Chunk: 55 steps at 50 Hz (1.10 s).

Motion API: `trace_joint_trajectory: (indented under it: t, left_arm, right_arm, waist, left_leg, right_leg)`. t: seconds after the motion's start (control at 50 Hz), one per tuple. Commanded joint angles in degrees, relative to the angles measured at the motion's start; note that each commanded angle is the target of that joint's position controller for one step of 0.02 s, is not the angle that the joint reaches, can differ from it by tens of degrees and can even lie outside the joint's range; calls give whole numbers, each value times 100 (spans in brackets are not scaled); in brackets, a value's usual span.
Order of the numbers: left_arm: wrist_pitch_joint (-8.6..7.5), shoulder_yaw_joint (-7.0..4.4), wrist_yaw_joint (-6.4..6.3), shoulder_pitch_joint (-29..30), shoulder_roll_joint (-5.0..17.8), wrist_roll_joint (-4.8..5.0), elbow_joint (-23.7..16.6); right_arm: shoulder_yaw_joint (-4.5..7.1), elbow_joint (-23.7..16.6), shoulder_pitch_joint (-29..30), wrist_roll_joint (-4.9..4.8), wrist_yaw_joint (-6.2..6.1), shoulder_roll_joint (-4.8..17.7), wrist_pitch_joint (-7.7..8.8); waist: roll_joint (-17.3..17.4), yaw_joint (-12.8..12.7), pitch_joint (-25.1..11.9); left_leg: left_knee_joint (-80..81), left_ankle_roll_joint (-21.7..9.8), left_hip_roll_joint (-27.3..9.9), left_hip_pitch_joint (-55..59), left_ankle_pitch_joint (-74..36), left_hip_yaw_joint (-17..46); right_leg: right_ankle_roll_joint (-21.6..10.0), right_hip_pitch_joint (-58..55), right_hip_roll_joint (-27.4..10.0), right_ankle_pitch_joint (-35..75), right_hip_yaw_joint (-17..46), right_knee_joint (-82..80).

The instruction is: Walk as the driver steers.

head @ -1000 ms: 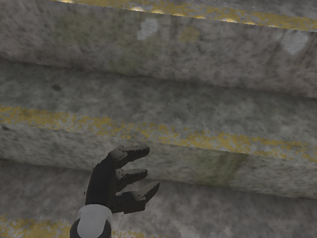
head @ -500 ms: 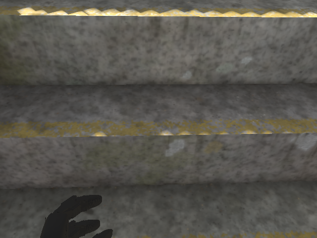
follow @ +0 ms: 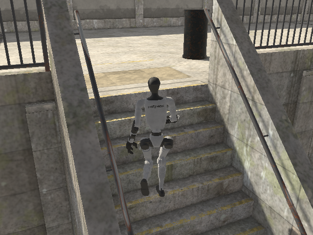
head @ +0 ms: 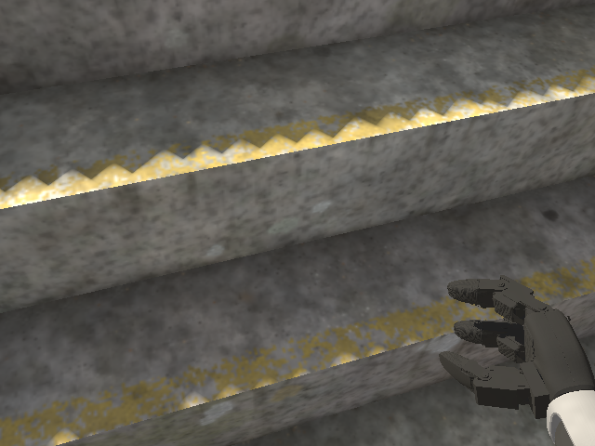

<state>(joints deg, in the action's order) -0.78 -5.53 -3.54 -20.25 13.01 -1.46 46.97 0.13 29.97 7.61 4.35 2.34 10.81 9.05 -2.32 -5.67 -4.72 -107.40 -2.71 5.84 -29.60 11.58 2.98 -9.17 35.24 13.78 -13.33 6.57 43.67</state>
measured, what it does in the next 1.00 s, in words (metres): climbs: left foot, then right foot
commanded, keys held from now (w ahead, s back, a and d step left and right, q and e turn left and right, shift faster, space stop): w+e+shift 0.42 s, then w+shift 0.04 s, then w+q+shift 0.54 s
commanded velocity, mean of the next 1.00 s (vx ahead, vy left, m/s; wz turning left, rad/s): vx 1.00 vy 0.00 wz -0.30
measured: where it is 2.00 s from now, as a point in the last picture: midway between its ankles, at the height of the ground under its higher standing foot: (452, 367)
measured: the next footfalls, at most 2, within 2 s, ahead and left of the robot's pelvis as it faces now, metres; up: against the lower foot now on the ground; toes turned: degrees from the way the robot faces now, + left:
left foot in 0.28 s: -0.03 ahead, +0.11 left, +0.00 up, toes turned -3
right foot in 0.60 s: +0.19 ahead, -0.24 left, +0.00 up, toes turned -29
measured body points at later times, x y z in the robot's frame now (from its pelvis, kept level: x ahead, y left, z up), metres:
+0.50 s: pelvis +0.12 -0.04 +0.00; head +0.15 -0.05 +0.45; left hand +0.31 +0.21 -0.10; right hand +0.17 -0.32 -0.11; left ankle -0.06 +0.11 -0.70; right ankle +0.14 -0.17 -0.58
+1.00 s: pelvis +0.26 -0.20 +0.08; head +0.30 -0.21 +0.53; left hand +0.26 +0.07 -0.04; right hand +0.60 -0.37 +0.08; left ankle +0.11 -0.15 -0.64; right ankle +0.13 -0.28 -0.58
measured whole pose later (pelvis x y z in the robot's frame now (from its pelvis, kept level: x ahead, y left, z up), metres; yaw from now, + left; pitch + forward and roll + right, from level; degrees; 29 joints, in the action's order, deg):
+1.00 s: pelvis +0.26 -0.20 +0.08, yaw -4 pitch +8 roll -1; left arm -6.2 -5.1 -5.9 -28.8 12.8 1.3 43.9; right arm -1.0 28.7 12.9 2.3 3.0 9.0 -1.2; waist 1.5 -5.6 -4.0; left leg -28.3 -9.6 3.2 -8.5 -4.9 -5.2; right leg 0.2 25.1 2.4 -10.3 -5.5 59.3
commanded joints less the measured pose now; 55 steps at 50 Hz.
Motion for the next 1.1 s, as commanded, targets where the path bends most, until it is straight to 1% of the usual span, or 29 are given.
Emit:
trace_joint_trajectory:
  t: [0.02,0.12,0.14,0.2,0.22,0.24,0.26,0.3,0.32,0.36,0.44,0.5,0.58,0.6,0.62,0.64,0.66,0.7,0.74,0.78,0.82,0.88,0.94,0.96,0.98,1.0,1.02,1.08,1.1]
  left_arm:
    - [-301,-159,21,-1210,386,40,110]
    - [-488,-190,-55,-1219,249,3,45]
    - [-465,-167,-51,-200,241,68,-292]
    - [-445,-483,216,129,827,144,-437]
    - [-465,-550,315,558,907,369,-673]
    - [-466,-608,446,507,863,545,-702]
    - [-402,-583,492,433,568,491,-695]
    - [-156,-287,337,-396,-110,357,-891]
    - [-111,-342,207,-784,499,217,-1012]
    - [283,-301,170,-648,602,-185,-984]
    - [182,-153,357,1501,548,21,-1291]
    - [161,-10,396,1081,249,10,-1482]
    - [-98,-260,482,-747,888,-126,-1060]
    - [-242,-352,592,-1041,879,-215,-802]
    - [-263,-267,722,-466,953,-444,-720]
    - [-244,-333,565,-836,1664,-771,-858]
    - [-100,-375,370,-1377,1529,-863,-601]
    - [-72,-135,227,-1631,1010,-904,-125]
    - [-330,83,128,-1249,669,-659,-105]
    - [-618,232,-125,-2140,127,-360,153]
    - [-848,53,-333,-2147,680,-390,17]
    - [-907,153,-390,-370,424,-17,-413]
    - [-941,11,-282,14,753,502,-744]
    - [-758,-144,-297,346,990,591,-1058]
    - [-552,-331,-343,345,1116,446,-1148]
    - [-423,-234,-65,-239,298,63,-1236]
    - [-457,-181,151,-323,211,543,-1472]
    - [-648,152,155,207,323,334,-1707]
    - [-559,196,176,316,321,176,-1691]
  right_arm:
    - [-175,-555,783,-118,-6,51,16]
    - [-421,-1094,1727,-49,-27,-323,-345]
    - [-482,-1063,1222,-74,9,-393,-355]
    - [-116,-918,314,-483,-514,85,-590]
    - [14,-929,43,-417,-668,299,-582]
    - [93,-834,212,-331,-773,402,-593]
    - [115,-581,222,-441,-817,394,-621]
    - [-42,-102,-460,-188,-802,302,-536]
    - [90,125,-367,50,-743,260,-375]
    - [203,54,288,141,-580,375,-55]
    - [274,872,-1283,-53,-539,608,-142]
    - [331,1005,-863,-83,-492,1001,-104]
    - [423,778,-437,-615,-385,1477,-326]
    - [431,675,-585,-876,-389,1355,-448]
    - [266,428,-1041,-1015,-320,459,-375]
    - [127,-10,-669,-1088,-417,-12,-204]
    - [177,-313,142,-1003,-484,210,-191]
    - [-12,-642,438,-740,-445,-289,-288]
    - [-102,-571,-544,-625,-406,-469,-563]
    - [-134,-934,1077,-389,-357,-324,-663]
    - [-35,-905,549,-528,-208,-161,-997]
    - [-266,-855,478,-280,101,-369,-1247]
    - [91,-566,136,-100,-7,578,-1156]
    - [356,53,-1280,-75,58,978,-1051]
    - [530,775,-2056,-170,91,1085,-1128]
    - [404,931,-279,-237,15,871,-1077]
    - [535,1079,30,157,-203,1293,-945]
    - [579,1317,-328,149,-255,1046,-755]
    - [654,1246,-238,-47,-272,1301,-694]
  waist:
    - [243,-347,-696]
    - [-47,-142,-756]
    - [62,465,-696]
    - [-861,803,-240]
    - [165,1144,-296]
    - [1357,971,-493]
    - [1630,724,-173]
    - [1405,47,-272]
    - [1100,-236,-909]
    - [962,-799,43]
    - [359,344,1604]
    - [1143,-386,951]
    - [804,-1385,-388]
    - [133,-1609,-216]
    - [-1143,-414,-179]
    - [-914,-451,-1432]
    - [282,-763,-2047]
    - [174,-559,-1163]
    - [-412,233,-816]
    - [-184,-574,-721]
    - [-544,-265,-1459]
    - [126,725,-1025]
    - [-1024,788,-719]
    - [-528,1360,-1025]
    - [833,1509,-490]
    - [2346,-139,858]
    - [3010,-656,220]
    - [802,-553,137]
    - [819,-500,79]
  left_leg:
    - [1258,156,304,-2472,969,-189]
    - [2026,64,112,-1604,1902,253]
    - [3633,20,15,-45,1827,232]
    - [5788,-107,-135,3723,2291,639]
    - [6906,-187,-422,3922,1506,932]
    - [7627,-201,-784,4363,750,1041]
    - [8595,15,-1021,4364,-643,361]
    - [6813,-163,-3036,5329,-7786,368]
    - [7355,-744,-4156,4962,-7117,499]
    - [8670,-1012,-3442,3533,-2583,691]
    - [9256,-142,-2269,3268,-4170,-1239]
    - [9433,-94,-2202,2751,-7627,-1817]
    - [5905,-556,-2148,2459,-9718,-1071]
    - [2972,-339,-955,1408,-5397,-1157]
    - [-948,-138,174,-1304,974,-622]
    - [-2725,-135,513,-2748,1911,352]
    - [-3393,-222,302,-3791,1641,137]
    - [-4757,-386,176,-5340,2123,-108]
    - [-6238,-636,139,-5314,2349,107]
    - [-4394,-634,195,-5416,2548,-130]
    - [-3478,-479,60,-5602,3018,138]
    - [1979,-458,-258,-2217,2774,-178]
    - [7075,-415,-229,1150,1080,179]
    - [10173,-285,-597,2900,-2202,453]
    - [12003,-1143,-1620,4303,-4053,1218]
    - [11165,-1119,-1679,3685,-5436,293]
    - [8526,-1129,-2120,5464,-8637,-191]
    - [8612,-460,-1687,5409,-7278,-834]
    - [9092,-545,-1654,4525,-7227,-874]
  right_leg:
    - [-825,-4576,-1068,4848,2575,-1588]
    - [-839,-3379,-1387,4177,3271,-2421]
    - [-593,-1914,-1180,4174,2900,-2740]
    - [-261,831,-1357,4367,3463,-3120]
    - [97,603,-969,3700,2984,-1861]
    - [527,737,-325,1425,2208,-193]
    - [706,1137,265,-1303,1508,1085]
    - [498,2865,32,-3029,552,5304]
    - [480,2814,-548,-2711,296,6277]
    - [741,2972,-1388,-1909,-83,6750]
    - [382,3345,-1182,-1646,-592,4679]
    - [-89,933,-1402,-1036,-1055,3083]
    - [-258,-3054,-1109,1534,-1180,-1562]
    - [-622,-4317,-1369,3623,-1209,-3334]
    - [-753,-5529,-2419,7198,-406,-1595]
    - [-1043,-7325,-3428,10740,381,99]
    - [-941,-7974,-3494,7964,643,-408]
    - [-499,-7488,-3424,5581,398,-950]
    - [-398,-5866,-3787,4352,240,-1640]
    - [-88,-6968,-3086,6796,274,-1549]
    - [-266,-8190,-3455,8103,527,-1199]
    - [396,-5539,-2881,7891,-449,-1937]
    - [733,-3601,-2354,10216,-725,-1266]
    - [958,-2948,-2011,8619,-645,1172]
    - [1139,-575,-824,907,-1000,4586]
    - [979,1664,64,-2600,-1295,8511]
    - [892,3977,16,-3504,-564,9796]
    - [538,4955,-406,-3362,-812,7440]
    - [653,4194,-391,-3079,-1171,7049]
